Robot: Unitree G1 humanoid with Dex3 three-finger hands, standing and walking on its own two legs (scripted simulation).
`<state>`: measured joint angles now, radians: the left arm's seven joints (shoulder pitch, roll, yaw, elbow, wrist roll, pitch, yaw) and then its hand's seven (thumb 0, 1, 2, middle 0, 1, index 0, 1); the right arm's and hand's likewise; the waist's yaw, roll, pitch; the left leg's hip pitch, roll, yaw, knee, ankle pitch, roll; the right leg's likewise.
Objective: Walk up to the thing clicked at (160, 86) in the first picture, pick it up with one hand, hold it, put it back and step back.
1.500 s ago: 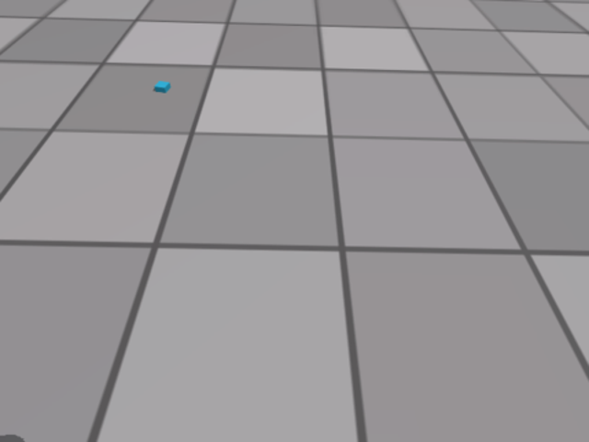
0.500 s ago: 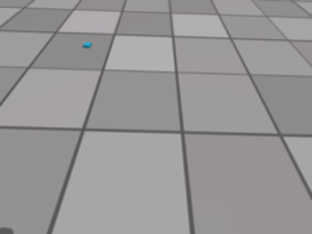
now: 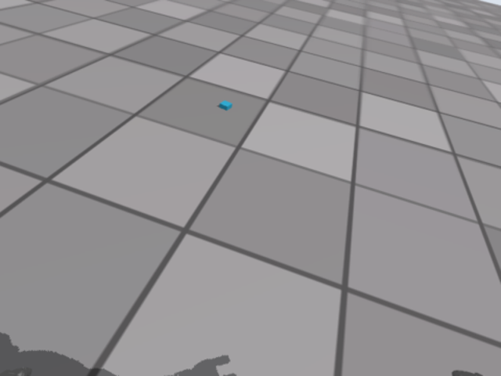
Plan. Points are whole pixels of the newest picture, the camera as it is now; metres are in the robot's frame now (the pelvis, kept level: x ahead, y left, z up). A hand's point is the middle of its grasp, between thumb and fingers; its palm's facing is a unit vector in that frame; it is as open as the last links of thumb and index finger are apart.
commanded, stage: walk up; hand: left
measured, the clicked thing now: (225, 105) +2.29 +0.09 -0.73
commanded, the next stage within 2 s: none
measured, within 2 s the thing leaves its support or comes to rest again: neither
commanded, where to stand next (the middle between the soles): +2.20 -0.40 m, yaw +57 degrees
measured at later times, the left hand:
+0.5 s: hand (110, 252) +0.39 +0.29 -0.12, palm faces +0.27 -0.90 -0.34, open 7.4 cm
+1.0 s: hand (157, 221) +0.54 +0.22 -0.17, palm faces +0.47 -0.84 -0.26, open 7.4 cm
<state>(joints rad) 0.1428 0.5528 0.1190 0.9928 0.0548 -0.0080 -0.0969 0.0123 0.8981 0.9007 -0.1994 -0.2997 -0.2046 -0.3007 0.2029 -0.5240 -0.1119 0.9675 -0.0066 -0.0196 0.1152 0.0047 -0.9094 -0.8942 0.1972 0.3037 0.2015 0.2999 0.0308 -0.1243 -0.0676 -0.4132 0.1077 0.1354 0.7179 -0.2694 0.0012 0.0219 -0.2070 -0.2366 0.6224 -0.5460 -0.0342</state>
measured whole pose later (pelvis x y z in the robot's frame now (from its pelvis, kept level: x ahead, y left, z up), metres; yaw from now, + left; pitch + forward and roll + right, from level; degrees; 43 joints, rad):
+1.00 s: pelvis +0.66 -0.01 +0.00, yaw +30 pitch -2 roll +1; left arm 0.32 0.42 0.06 0.90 0.04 0.04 -0.09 0.01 0.91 0.90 -0.19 -0.30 -0.20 -0.30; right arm 0.22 -0.42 -0.06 0.82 0.01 -0.09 -0.04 0.00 -0.91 -0.89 0.20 0.30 0.21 0.30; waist 0.07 -0.11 0.08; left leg -0.43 0.01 0.14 0.77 -0.30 0.08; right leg -0.30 0.02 -0.03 1.29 -0.50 0.01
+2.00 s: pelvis +1.20 -0.09 +0.01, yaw +45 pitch -3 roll +0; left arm 0.26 0.47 0.11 0.74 0.05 0.08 -0.13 0.01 0.90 0.90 -0.20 -0.30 -0.20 -0.30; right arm 0.35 -0.42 -0.02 0.89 -0.01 -0.10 -0.06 0.00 -0.90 -0.89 0.21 0.30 0.21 0.30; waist 0.01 -0.16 0.07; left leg -0.34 0.09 0.03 0.66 -0.28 0.00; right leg -0.58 -0.14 0.12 1.08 -0.33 0.02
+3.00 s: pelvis +1.63 -0.26 -0.02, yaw +51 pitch -1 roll -1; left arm 0.28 0.51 0.15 0.78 0.06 0.09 -0.11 0.01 0.90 0.90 -0.20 -0.30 -0.20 -0.30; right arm 0.33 -0.55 -0.08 0.95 -0.04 -0.05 -0.09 0.00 -0.90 -0.89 0.21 0.31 0.21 0.30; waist -0.01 -0.05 0.04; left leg -0.49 0.22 -0.10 0.88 -0.46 0.03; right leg -0.45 -0.08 0.01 0.86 -0.39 0.05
